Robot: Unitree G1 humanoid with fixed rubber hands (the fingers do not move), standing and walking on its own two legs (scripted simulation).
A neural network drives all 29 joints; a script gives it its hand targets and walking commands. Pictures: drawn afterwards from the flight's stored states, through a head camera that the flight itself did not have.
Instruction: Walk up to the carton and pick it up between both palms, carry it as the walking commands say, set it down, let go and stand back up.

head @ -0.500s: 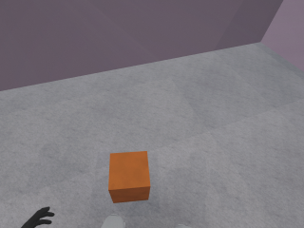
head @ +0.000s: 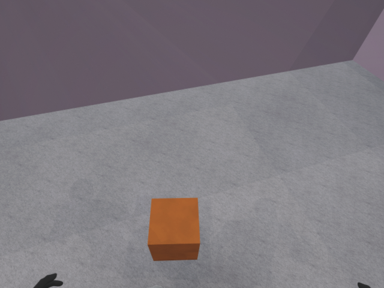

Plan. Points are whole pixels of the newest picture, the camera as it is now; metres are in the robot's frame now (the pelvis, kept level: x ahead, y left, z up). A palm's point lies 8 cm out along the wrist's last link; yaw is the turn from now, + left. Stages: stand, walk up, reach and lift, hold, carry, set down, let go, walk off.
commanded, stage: walk up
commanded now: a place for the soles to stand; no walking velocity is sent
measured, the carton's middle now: (175, 230) +0.46 +0.10 -0.62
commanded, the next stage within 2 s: none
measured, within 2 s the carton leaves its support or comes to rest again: neither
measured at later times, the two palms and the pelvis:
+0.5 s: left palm out of the picture +0.09 +0.35 -0.09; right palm out of the picture +0.11 -0.33 -0.06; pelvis +0.00 +0.01 +0.00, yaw +1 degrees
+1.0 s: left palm out of the picture +0.09 +0.35 -0.09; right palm out of the picture +0.12 -0.33 -0.06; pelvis +0.00 +0.02 +0.00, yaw +2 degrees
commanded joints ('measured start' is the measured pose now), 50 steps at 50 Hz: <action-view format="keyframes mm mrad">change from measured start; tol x32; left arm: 1 -60 171 39 -23 -6 -23 14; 50 -102 154 51 8 -1 -10 10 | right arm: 1 53 -203 -23 -9 -37 -15 2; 50 -19 -227 -11 -38 -33 -14 -3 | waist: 1 -11 -41 -150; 50 -4 149 -105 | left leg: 1 125 26 -95 -113 199 95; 50 -7 119 -391 -264 10 160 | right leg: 1 54 -178 178 -177 108 -72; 50 53 -23 134 -93 -118 -23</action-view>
